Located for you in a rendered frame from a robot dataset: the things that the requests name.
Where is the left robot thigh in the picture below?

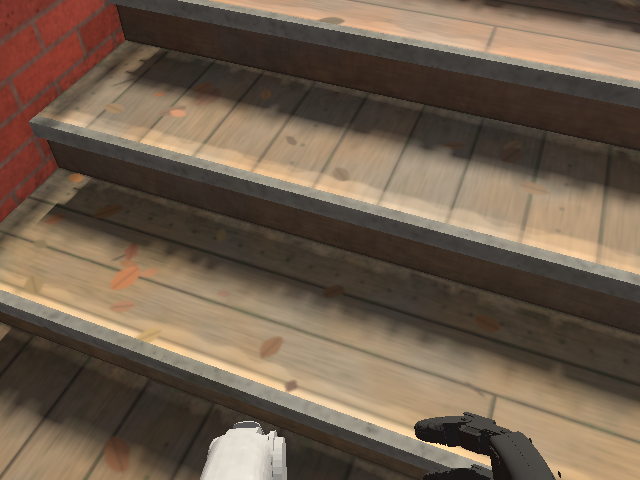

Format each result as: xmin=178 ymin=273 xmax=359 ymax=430
xmin=200 ymin=427 xmax=287 ymax=480

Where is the robot right hand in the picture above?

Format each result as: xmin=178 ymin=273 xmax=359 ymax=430
xmin=414 ymin=412 xmax=561 ymax=480

